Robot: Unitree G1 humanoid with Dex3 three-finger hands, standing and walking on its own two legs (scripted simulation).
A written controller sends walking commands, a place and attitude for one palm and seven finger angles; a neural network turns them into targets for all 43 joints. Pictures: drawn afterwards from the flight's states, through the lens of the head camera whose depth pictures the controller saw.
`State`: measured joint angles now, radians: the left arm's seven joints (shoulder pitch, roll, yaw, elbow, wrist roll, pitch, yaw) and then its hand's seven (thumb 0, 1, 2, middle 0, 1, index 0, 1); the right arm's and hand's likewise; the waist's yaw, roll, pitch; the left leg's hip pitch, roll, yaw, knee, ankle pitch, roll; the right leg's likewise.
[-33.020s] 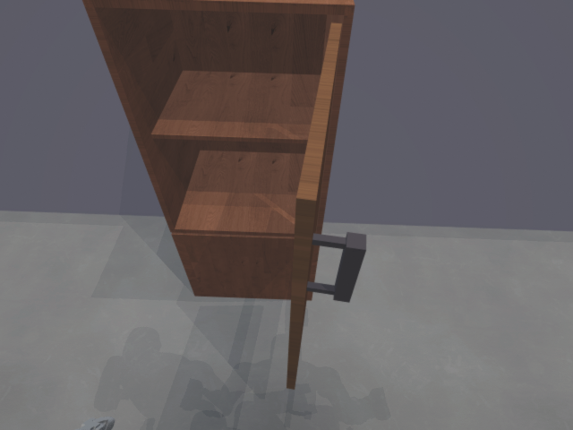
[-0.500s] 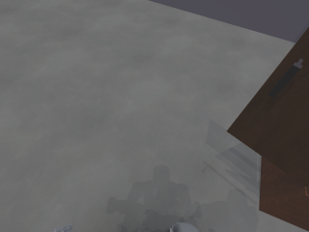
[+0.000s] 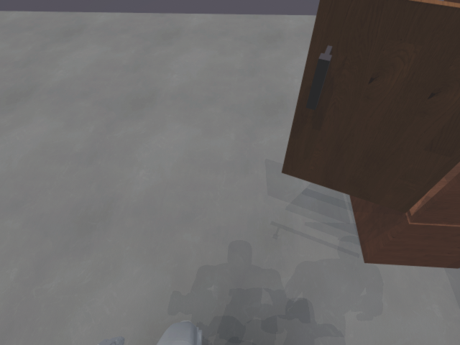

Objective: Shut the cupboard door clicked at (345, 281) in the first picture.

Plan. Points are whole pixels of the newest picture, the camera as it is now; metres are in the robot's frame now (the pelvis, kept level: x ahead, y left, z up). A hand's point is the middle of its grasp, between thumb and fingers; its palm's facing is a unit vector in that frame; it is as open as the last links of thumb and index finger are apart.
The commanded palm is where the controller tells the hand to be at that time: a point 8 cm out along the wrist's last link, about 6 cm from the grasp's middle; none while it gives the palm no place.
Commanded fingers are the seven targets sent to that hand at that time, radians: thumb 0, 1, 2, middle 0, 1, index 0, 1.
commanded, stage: turn to face it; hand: left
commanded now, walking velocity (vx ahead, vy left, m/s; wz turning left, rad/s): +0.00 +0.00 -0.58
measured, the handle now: (320, 78) +0.65 -0.17 +0.08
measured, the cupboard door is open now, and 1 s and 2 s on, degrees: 70 70 70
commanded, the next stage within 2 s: take the last steps up to it in 0.50 s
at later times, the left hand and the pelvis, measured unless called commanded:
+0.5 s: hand (127, 324) +0.17 +0.23 -0.16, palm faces -0.24 -0.94 -0.23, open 7.4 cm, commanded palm none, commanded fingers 0.00 0.90 0.90 -0.20 -0.30 -0.20 -0.30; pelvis +0.03 +0.04 +0.00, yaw -15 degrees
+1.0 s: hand (158, 327) +0.17 +0.17 -0.19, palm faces -0.35 -0.93 -0.14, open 7.4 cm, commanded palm none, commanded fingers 0.00 0.90 0.90 -0.20 -0.30 -0.20 -0.30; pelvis +0.09 +0.00 -0.01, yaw -23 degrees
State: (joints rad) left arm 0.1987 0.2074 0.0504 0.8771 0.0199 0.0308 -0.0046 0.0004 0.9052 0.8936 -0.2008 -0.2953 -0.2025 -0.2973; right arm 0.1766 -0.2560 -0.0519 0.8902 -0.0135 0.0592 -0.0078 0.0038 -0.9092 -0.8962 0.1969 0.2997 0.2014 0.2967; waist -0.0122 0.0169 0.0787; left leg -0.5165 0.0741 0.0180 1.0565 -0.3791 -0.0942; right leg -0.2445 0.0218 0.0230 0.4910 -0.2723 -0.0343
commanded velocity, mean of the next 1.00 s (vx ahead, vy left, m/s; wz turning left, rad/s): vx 0.10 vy -0.06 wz -0.30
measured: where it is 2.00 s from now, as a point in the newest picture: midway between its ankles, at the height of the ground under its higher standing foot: outside the picture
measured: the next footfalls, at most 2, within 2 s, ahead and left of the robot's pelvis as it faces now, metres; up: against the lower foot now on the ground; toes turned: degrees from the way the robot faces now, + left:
left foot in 0.18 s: +0.08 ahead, +0.15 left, +0.00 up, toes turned -4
right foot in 0.60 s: +0.01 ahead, -0.09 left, +0.00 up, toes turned -21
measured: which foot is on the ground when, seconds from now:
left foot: up 0.00-0.16, down 0.18-0.60, up 0.62-0.92, down 0.94-1.00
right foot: down 0.00-0.18, up 0.20-0.58, down 0.60-0.94, up 0.96-1.00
